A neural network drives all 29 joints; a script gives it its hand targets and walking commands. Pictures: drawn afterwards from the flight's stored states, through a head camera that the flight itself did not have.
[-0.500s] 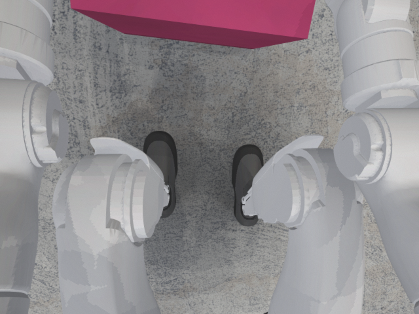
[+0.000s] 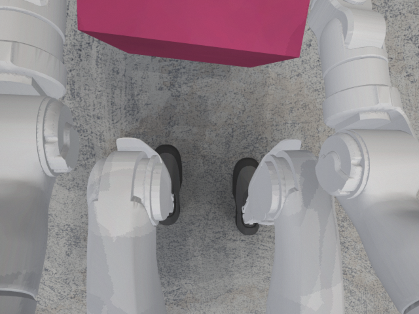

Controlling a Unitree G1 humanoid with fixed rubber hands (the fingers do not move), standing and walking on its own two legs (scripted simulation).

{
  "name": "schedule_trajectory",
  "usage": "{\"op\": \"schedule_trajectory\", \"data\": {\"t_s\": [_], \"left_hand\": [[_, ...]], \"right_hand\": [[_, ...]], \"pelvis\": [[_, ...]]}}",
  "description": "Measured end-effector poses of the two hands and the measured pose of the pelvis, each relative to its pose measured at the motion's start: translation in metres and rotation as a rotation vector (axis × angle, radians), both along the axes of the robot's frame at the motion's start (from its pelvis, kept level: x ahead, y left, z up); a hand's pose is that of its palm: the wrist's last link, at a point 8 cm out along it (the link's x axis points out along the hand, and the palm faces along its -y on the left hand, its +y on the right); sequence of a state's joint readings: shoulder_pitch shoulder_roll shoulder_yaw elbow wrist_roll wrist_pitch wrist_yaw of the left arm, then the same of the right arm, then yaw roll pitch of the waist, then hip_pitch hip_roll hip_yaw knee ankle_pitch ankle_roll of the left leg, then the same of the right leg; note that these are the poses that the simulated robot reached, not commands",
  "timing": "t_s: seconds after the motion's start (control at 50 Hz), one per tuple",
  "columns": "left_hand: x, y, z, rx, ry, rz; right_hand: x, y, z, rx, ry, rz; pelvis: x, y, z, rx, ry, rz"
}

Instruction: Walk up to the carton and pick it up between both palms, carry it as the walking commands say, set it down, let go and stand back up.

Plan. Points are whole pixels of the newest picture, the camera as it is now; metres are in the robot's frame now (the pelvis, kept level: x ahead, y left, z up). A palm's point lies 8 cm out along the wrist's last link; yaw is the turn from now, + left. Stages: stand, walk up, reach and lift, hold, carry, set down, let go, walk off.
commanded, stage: reach and lift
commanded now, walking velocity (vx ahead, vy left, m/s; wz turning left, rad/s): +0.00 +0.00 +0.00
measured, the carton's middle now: out of the picture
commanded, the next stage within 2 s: none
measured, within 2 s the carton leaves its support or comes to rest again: neither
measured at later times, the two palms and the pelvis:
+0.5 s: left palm out of the picture +0.56 +0.22 -0.07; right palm out of the picture +0.56 -0.12 -0.07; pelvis +0.01 +0.01 +0.04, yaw +0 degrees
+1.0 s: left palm out of the picture +0.54 +0.21 +0.00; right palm out of the picture +0.54 -0.13 +0.01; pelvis +0.01 +0.01 +0.09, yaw +1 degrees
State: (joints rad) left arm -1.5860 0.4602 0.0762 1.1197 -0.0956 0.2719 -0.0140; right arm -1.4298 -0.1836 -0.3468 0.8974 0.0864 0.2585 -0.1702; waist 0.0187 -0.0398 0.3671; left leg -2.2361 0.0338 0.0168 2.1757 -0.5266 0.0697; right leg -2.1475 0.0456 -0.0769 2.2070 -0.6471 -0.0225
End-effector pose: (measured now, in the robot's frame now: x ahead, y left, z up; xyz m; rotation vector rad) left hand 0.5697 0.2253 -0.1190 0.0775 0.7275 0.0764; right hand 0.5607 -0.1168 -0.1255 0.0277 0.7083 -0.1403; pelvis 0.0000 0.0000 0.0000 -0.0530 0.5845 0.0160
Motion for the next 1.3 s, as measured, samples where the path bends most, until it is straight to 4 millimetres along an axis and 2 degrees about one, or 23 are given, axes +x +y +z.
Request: {"op": "schedule_trajectory", "data": {"t_s": [0.42,0.9,1.3], "left_hand": [[-0.002,-0.003,0.034,-0.016,-0.015,0.000],[-0.024,-0.011,0.106,-0.034,-0.019,0.013],[-0.040,-0.016,0.165,-0.047,-0.014,0.018]], "right_hand": [[0.001,-0.002,0.045,0.000,-0.030,-0.036],[-0.021,-0.010,0.121,-0.001,-0.040,-0.044],[-0.038,-0.015,0.181,0.000,-0.037,-0.047]], "pelvis": [[0.008,0.005,0.034,-0.011,0.140,0.007],[0.005,0.007,0.082,-0.011,0.210,0.017],[0.010,0.008,0.127,-0.003,0.219,0.017]]}}
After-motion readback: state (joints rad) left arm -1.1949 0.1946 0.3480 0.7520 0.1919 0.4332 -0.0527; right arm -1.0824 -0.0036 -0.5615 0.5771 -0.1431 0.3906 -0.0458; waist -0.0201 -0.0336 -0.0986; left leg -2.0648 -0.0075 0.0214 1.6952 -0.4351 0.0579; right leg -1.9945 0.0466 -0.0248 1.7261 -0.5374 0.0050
